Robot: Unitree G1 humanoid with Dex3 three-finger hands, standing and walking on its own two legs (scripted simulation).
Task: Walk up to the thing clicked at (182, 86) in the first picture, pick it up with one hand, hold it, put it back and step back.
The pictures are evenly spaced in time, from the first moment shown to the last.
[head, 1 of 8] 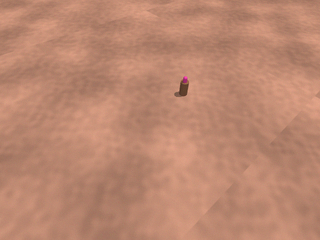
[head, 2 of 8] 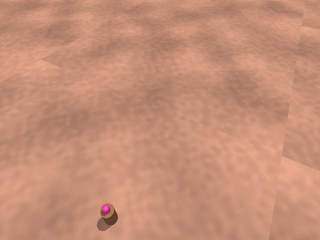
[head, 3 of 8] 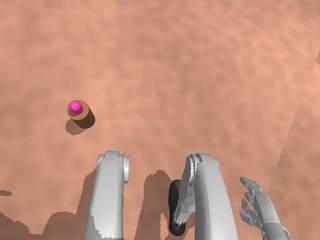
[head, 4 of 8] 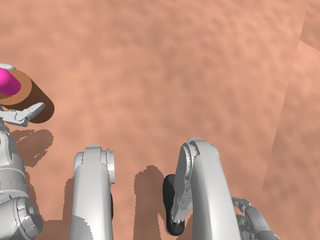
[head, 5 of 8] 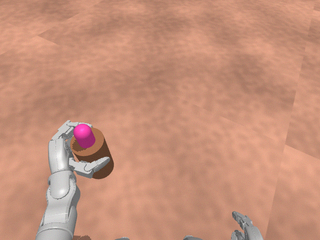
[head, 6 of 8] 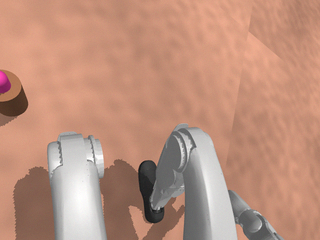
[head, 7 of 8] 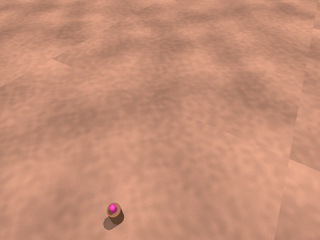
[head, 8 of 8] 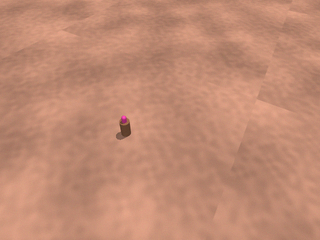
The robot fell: no
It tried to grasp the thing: yes
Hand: left
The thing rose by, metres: 0.67
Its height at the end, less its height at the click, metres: +0.00
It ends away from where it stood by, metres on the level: 0.02
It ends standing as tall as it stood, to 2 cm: yes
